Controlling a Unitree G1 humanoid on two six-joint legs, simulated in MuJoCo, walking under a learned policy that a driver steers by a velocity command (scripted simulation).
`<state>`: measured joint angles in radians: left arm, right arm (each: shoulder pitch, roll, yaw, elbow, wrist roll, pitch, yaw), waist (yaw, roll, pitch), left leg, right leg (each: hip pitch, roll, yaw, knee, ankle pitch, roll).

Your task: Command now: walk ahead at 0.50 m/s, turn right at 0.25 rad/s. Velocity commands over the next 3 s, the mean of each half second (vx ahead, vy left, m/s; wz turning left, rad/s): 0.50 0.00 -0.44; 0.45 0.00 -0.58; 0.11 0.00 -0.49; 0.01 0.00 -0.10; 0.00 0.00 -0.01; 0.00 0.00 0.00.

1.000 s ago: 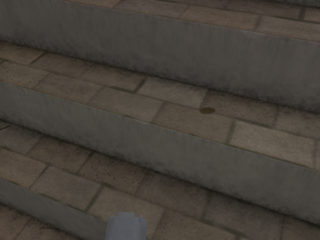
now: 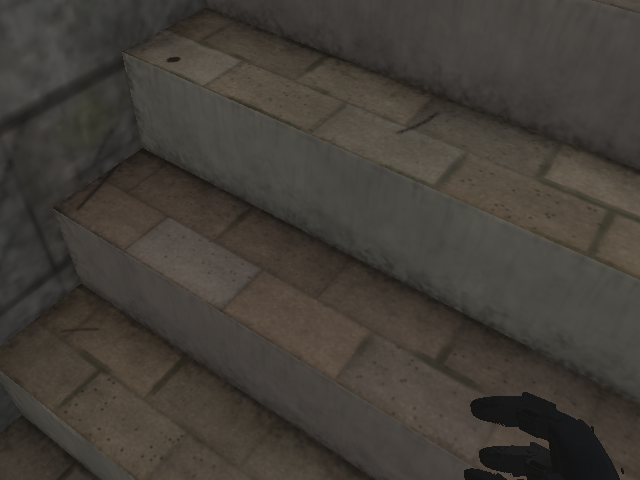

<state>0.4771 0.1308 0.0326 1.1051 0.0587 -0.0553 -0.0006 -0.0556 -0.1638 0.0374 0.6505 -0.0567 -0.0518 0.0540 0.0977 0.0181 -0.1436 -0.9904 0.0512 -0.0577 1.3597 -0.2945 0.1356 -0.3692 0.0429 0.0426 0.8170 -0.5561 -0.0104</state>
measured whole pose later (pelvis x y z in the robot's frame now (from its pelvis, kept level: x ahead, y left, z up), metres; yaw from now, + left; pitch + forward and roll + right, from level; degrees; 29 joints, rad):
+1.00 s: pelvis +0.43 +0.05 +0.29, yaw -29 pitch +9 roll +1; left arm 0.54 0.15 0.05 1.11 0.04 -0.10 -0.13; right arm -0.24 -0.09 0.08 0.60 -0.01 0.01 0.03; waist 0.05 -0.09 -0.22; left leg -1.19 0.02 0.04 1.54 -0.51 0.06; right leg -0.28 0.03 0.30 0.58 -0.12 -0.06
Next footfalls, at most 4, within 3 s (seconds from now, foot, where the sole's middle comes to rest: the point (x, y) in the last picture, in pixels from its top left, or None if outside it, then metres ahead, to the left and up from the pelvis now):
0.06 left None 0.15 0.13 -0.73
0.50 right None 0.27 -0.06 -0.51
0.96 left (321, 309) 0.64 0.09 -0.30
1.54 right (466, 389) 0.52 -0.14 -0.30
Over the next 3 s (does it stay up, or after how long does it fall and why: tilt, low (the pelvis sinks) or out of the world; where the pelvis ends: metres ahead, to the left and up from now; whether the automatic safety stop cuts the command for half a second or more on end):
stays up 0.53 0.03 0.47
